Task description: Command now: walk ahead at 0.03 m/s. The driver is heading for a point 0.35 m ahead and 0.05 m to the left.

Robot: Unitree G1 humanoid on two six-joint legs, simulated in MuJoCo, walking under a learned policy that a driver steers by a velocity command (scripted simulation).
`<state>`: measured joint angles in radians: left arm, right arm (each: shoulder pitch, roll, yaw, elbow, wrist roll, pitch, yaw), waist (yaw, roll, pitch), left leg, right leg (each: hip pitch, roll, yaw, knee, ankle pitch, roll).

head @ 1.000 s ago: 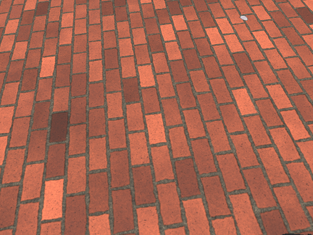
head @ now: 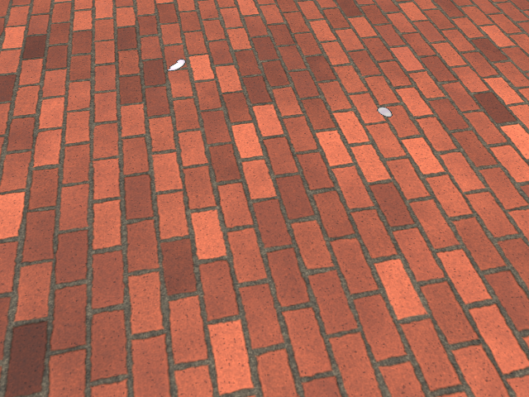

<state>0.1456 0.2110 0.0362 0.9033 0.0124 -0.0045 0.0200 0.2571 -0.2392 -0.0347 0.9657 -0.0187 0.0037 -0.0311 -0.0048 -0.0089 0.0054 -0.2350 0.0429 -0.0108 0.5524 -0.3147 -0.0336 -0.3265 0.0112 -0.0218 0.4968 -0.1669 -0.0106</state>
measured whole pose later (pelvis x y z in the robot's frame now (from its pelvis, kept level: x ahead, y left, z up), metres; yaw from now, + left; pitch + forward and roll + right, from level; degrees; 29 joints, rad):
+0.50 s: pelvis +0.03 +0.02 +0.00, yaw -1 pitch -1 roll +0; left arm 0.13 0.22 0.05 1.07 0.00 0.02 0.04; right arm 0.24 -0.21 -0.02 1.04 -0.01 -0.01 -0.03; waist 0.00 0.00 0.04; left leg -0.14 0.01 0.01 0.50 -0.34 -0.01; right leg -0.26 -0.02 0.00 0.51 -0.22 0.02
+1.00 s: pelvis +0.07 -0.01 -0.01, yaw -1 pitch -1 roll +0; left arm 0.23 0.22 0.05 1.12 -0.03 -0.06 0.01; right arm 0.40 -0.23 -0.05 1.08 0.03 -0.04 -0.03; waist -0.01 0.04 -0.01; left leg -0.11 0.05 0.00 0.54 -0.42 -0.02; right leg -0.28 0.00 -0.07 0.62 -0.38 -0.07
